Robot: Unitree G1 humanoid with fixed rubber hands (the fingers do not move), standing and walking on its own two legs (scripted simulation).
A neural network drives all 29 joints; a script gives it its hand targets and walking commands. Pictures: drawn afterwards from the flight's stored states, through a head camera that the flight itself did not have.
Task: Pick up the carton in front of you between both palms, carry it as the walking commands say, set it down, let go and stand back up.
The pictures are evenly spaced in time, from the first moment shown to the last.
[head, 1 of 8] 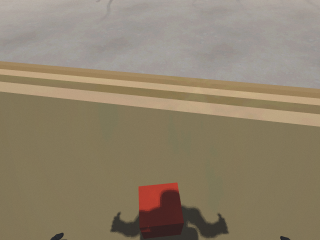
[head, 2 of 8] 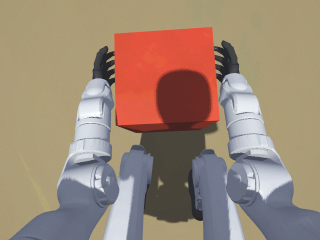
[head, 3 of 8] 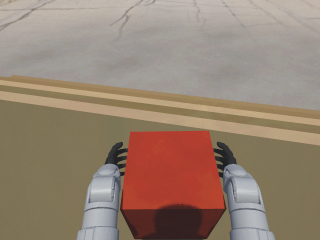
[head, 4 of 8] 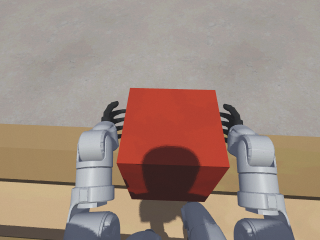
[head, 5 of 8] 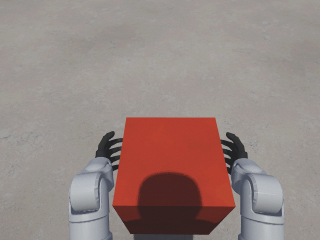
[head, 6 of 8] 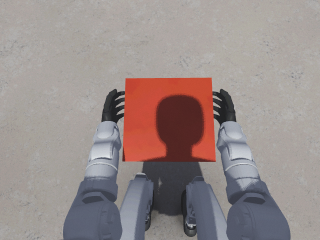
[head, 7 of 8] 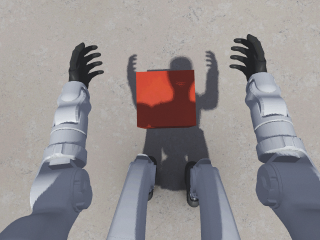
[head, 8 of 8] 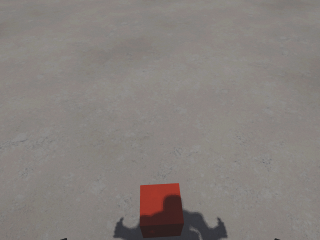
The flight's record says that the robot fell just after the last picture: no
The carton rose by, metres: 0.68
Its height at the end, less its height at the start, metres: -0.94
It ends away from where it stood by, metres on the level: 4.28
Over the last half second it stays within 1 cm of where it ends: yes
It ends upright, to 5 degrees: yes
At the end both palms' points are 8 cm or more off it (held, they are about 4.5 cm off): yes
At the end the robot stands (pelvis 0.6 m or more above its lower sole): yes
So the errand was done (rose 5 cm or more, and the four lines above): yes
